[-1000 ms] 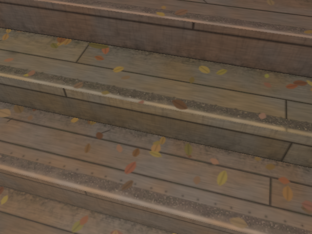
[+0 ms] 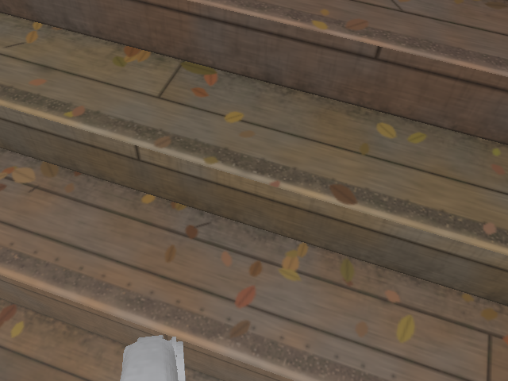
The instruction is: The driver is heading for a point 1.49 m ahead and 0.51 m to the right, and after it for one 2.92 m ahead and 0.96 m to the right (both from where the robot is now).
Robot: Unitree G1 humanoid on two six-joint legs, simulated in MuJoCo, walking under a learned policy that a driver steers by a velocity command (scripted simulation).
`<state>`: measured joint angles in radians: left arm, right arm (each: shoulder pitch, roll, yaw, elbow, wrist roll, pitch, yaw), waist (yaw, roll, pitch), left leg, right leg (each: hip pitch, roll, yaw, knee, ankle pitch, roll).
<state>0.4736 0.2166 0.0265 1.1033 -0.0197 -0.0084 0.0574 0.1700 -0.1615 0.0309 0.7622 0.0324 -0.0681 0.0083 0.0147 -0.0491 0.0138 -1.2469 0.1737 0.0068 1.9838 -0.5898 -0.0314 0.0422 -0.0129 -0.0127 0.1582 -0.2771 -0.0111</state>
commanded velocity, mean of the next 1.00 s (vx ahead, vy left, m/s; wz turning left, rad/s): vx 0.48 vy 0.00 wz -0.47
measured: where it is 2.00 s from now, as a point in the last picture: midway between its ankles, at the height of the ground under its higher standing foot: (357, 32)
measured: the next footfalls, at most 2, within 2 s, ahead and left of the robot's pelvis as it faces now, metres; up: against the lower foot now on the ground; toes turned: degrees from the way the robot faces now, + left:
left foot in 0.10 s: +0.24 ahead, +0.18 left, +0.16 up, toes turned +7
right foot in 0.74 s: +0.47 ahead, -0.06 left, +0.33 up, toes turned -21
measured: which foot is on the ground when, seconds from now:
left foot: up 0.00-0.08, down 0.10-0.80, up 0.82-1.00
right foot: down 0.00-0.12, up 0.14-0.72, down 0.74-1.00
